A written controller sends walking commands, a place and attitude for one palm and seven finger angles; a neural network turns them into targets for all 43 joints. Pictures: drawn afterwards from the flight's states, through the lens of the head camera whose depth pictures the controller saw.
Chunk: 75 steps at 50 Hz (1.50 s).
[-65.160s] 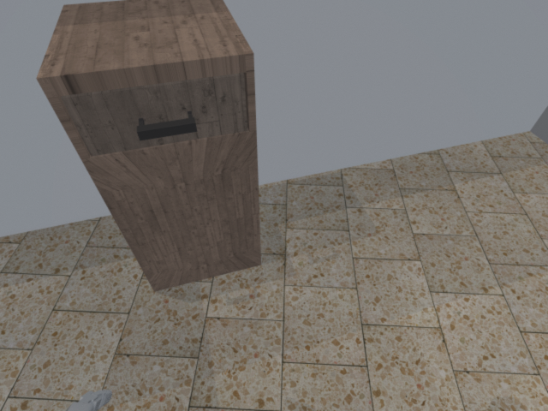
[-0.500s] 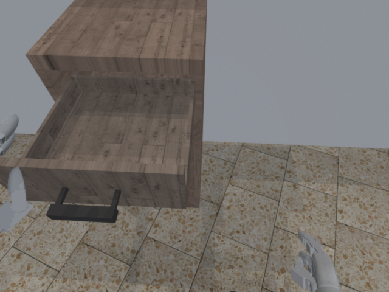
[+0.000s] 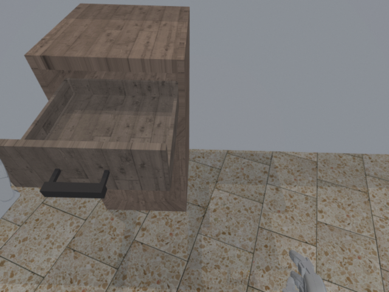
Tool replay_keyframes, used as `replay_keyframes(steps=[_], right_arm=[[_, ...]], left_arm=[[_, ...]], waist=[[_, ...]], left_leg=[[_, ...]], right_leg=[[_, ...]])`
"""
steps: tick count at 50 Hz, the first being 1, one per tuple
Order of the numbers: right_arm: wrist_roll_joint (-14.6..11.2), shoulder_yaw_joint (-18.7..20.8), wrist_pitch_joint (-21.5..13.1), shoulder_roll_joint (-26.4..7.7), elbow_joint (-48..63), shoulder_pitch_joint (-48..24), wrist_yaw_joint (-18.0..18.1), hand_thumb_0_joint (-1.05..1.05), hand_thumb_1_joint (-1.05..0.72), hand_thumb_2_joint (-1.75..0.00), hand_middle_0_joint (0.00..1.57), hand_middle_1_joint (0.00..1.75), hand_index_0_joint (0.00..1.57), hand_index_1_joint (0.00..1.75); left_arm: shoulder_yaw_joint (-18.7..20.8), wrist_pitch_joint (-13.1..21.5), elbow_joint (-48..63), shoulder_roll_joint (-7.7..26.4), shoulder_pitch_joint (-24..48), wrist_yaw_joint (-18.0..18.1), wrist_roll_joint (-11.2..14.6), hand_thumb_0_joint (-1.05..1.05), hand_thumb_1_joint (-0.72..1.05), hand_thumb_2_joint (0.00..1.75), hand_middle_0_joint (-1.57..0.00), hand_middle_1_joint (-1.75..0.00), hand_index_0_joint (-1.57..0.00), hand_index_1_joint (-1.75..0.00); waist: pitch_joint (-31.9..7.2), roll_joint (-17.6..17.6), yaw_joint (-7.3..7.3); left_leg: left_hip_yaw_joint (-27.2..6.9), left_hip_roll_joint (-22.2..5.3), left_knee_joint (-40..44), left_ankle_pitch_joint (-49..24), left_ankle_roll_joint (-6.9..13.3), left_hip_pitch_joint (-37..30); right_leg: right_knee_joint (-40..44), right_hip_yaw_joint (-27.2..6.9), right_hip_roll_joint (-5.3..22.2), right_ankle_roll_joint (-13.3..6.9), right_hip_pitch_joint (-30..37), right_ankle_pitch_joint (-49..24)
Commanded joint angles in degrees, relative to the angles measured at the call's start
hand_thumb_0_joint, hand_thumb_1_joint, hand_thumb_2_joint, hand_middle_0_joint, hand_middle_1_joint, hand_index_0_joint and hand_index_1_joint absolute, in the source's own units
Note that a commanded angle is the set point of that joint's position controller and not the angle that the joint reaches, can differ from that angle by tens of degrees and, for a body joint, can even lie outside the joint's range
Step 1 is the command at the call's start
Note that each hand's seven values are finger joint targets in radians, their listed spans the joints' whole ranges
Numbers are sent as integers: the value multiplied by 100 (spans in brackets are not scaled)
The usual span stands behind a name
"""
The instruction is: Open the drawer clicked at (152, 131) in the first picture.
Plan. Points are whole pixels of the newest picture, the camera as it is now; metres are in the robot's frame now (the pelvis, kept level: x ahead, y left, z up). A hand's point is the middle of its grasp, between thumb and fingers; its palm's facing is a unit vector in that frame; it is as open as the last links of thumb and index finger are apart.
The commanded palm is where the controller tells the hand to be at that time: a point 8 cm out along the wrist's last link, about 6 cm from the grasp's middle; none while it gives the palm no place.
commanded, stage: step back with the hand held close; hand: left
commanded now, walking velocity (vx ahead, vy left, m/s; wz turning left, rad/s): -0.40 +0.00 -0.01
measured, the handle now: (78, 181) +0.35 +0.27 +0.03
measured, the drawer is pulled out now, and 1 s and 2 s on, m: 0.30 0.30 0.30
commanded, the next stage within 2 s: stop stepping back and stand still in 0.32 s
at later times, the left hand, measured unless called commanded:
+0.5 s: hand out of the picture +0.07 +0.21 +0.21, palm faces +0.37 -0.77 -0.52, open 7.4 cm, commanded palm +0.00 +0.26 +0.21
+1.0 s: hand out of the picture -0.03 +0.19 +0.21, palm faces +0.45 -0.73 -0.50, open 7.4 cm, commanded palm -0.08 +0.22 +0.21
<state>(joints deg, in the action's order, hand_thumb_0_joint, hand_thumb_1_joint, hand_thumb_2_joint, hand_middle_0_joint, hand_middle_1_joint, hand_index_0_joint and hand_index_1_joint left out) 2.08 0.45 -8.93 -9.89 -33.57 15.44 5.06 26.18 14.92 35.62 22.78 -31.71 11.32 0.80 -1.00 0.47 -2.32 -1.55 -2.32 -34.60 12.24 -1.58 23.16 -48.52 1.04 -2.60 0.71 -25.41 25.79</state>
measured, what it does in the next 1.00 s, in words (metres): walks backwards: right foot, then left foot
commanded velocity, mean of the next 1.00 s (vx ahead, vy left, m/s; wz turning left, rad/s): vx -0.02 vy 0.01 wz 0.01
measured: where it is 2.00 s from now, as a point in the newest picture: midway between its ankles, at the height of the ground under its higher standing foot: outside the picture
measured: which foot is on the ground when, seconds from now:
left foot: down 0.00-0.06, up 0.08-0.40, down 0.42-1.00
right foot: up 0.00-0.04, down 0.06-0.42, up 0.44-0.56, down 0.58-0.82, up 0.84-0.98, down 1.00-1.00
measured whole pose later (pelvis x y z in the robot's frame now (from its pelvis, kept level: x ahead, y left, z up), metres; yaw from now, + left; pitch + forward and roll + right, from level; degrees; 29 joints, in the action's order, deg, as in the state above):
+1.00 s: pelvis -0.20 -0.06 +0.01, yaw +2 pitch -1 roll +1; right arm 0.4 -0.5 -7.3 -11.8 -35.8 18.5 4.6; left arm 25.2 12.5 32.7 24.4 -36.0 9.2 1.0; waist -4.2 0.7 -2.7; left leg 3.0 -2.8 -32.2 17.6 -0.1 14.7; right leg -37.0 4.9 0.7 -0.6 -19.5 24.2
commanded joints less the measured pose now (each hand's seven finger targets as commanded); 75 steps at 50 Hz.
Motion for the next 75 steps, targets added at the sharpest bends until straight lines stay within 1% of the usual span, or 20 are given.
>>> replay_keyframes(steps=[1,3,4,8,12,18,20,24,28,32,38,41,48,51,61,64,65,68,71,75], right_arm=[[-112,267,-390,-936,725,-854,-94,0,-90,-90,20,30,20,30],[-215,213,-273,-775,833,-1037,-166,0,-90,-90,20,30,20,30],[-218,201,-263,-728,787,-1131,-150,0,-90,-90,20,30,20,30],[-236,75,-121,-456,866,-1168,-115,0,-90,-90,20,30,20,30],[-215,43,66,-476,897,-1165,-21,0,-90,-90,20,30,20,30],[-252,240,239,-778,882,-658,-83,0,-90,-90,20,30,20,30],[-245,385,202,-1041,1001,-731,-111,0,-90,-90,20,30,20,30],[-159,359,-141,-869,1074,-770,-110,0,-90,-90,20,30,20,30],[-289,249,-210,-1001,910,-781,-90,0,-90,-90,20,30,20,30],[-269,297,5,-950,675,-860,-84,0,-90,-90,20,30,20,30],[-92,79,79,-778,770,-740,22,0,-90,-90,20,30,20,30],[-75,138,-128,-952,846,-662,2,0,-90,-90,20,30,20,30],[-171,176,-109,-1008,650,-871,13,0,-90,-90,20,30,20,30],[-205,373,16,-1034,610,-902,-63,0,-90,-90,20,30,20,30],[-72,169,-85,-785,659,-640,55,0,-90,-90,20,30,20,30],[-112,211,-149,-962,819,-712,30,0,-90,-90,20,30,20,30],[-37,612,-275,-2136,-655,-563,-554,0,-90,-90,20,30,20,30],[-77,407,282,-1310,-465,-409,-471,0,-90,-90,20,30,20,30],[-145,272,436,-1179,-535,-316,-455,0,-90,-90,20,30,20,30],[-77,226,806,-1310,-902,-414,-516,0,-90,-90,20,30,20,30]], left_arm=[[260,116,1042,625,-18,-26,103,0,90,90,-20,-30,-20,-30],[419,114,1251,1159,249,-77,65,0,90,90,-20,-30,-20,-30],[530,123,1177,1242,438,-93,113,0,90,90,-20,-30,-20,-30],[512,74,1108,1004,-150,-170,61,0,90,90,-20,-30,-20,-30],[511,73,1186,984,-252,-93,44,0,90,90,-20,-30,-20,-30],[472,145,1331,993,-423,-146,83,0,90,90,-20,-30,-20,-30],[540,327,1590,1119,-176,-185,82,0,90,90,-20,-30,-20,-30],[715,289,1657,1079,-445,-213,175,0,90,90,-20,-30,-20,-30],[357,69,1228,821,78,-204,115,0,90,90,-20,-30,-20,-30],[298,-36,862,978,700,-182,59,0,90,90,-20,-30,-20,-30],[208,-61,1028,830,24,-108,35,0,90,90,-20,-30,-20,-30],[258,111,1481,861,313,-23,-84,0,90,90,-20,-30,-20,-30],[239,-39,401,749,40,-124,12,0,90,90,-20,-30,-20,-30],[411,51,535,1105,577,-230,31,0,90,90,-20,-30,-20,-30],[302,188,1305,845,-140,-100,4,0,90,90,-20,-30,-20,-30],[297,275,1337,781,256,-56,-24,0,90,90,-20,-30,-20,-30],[-1998,-847,-3483,-337,581,-968,-457,0,90,90,-20,-30,-20,-30],[-2045,-1569,-3832,-560,661,-1079,-361,0,90,90,-20,-30,-20,-30],[-2015,-1488,-4910,89,825,-1101,-377,0,90,90,-20,-30,-20,-30],[-2161,-1562,-6268,313,1778,-1094,-253,0,90,90,-20,-30,-20,-30]], waist=[[-470,967,217],[-391,-1130,161],[-338,-1460,302],[-890,-818,202],[-966,-899,249],[-1244,-330,67],[-1077,926,162],[-706,1548,181],[-34,259,86],[-145,-870,109],[-389,-404,39],[147,1750,4],[456,730,171],[107,-1737,187],[-271,14,100],[-26,1424,175],[525,1315,-268],[-508,232,96],[-716,-1956,267],[512,-723,75]], left_leg=[[-752,-958,968,-576,619,-76],[270,214,-974,1366,15,664],[92,408,-2479,1769,-11,719],[192,228,-2640,1229,-168,706],[503,233,-1085,1482,-17,254],[382,85,1406,131,197,-889],[-955,-1108,1649,-1564,617,-913],[-526,-1400,1752,-1717,821,-534],[-85,-719,1070,9,494,-13],[319,252,-1210,1400,226,-711],[550,179,938,1486,446,-1340],[-2066,-1689,2777,3168,1240,-652],[-242,-901,1517,2485,745,990],[205,170,-2624,1501,292,1237],[562,98,1064,893,385,-1295],[-1277,-1266,2237,1821,892,-672],[-1277,-1205,1194,-301,998,-90],[-723,-1036,687,-1943,786,-340],[81,60,-316,-725,224,-147],[-115,-33,355,-298,305,-664]], right_leg=[[2213,16,290,-61,1281,-1155],[3445,-2332,2177,-785,1220,-3042],[3528,-2409,2709,-1164,762,-3615],[2607,-925,1818,-905,1515,-5171],[2718,-1012,1796,-877,1914,-5295],[2624,-860,1371,-413,1850,-3818],[1702,-383,559,-18,1167,-2505],[323,-58,274,-38,523,-178],[2282,-323,460,-5,1385,-1579],[4249,-2413,1843,-671,-188,1799],[3230,-975,1192,-531,-9,1377],[-155,270,32,-52,-459,9],[1679,461,333,-119,1724,-164],[3941,-3074,2476,-1103,1329,497],[3226,-796,1423,-534,356,652],[1253,111,421,-85,454,-422],[263,137,572,67,-399,-908],[678,-130,502,-1,355,-46],[2022,-1021,1292,-409,1520,-3582],[2479,-898,953,-361,152,-1082]])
